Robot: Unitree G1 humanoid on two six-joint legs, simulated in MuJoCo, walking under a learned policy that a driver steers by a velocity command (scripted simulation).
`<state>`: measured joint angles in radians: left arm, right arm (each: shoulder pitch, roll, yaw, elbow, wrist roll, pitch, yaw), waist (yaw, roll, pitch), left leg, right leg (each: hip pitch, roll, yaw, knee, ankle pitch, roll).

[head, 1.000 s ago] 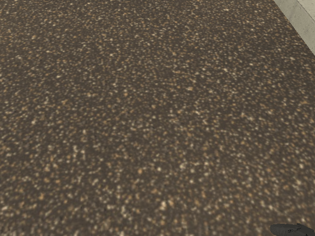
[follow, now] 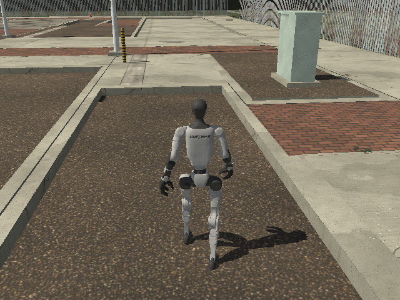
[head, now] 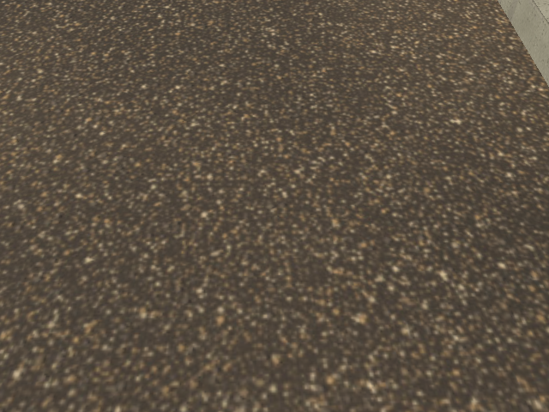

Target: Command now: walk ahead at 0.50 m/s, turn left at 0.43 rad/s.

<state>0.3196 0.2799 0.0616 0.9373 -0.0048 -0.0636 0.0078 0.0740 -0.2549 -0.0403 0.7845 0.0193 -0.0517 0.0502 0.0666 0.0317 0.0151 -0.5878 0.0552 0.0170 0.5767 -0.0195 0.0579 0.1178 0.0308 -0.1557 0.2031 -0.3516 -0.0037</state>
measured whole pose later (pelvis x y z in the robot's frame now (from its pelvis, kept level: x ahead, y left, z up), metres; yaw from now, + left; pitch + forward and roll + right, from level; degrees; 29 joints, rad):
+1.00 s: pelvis +0.54 +0.12 +0.00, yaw +33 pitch +2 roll -2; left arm 0.32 0.30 0.07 0.89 -0.03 -0.06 0.00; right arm 0.07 -0.27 -0.06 0.60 0.00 -0.03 0.04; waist 0.09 0.03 0.05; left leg -0.55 0.04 -0.01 0.56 -0.02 0.05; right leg 0.03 -0.02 -0.19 0.33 -0.38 0.03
